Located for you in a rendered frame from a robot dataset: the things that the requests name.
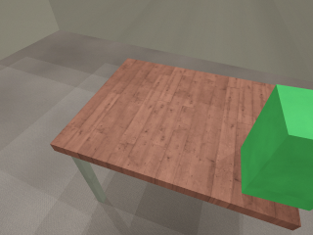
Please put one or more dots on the carton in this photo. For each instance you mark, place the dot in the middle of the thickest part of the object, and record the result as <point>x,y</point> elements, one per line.
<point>277,155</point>

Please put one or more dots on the table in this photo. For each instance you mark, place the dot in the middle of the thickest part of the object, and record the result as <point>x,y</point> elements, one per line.
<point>177,128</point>

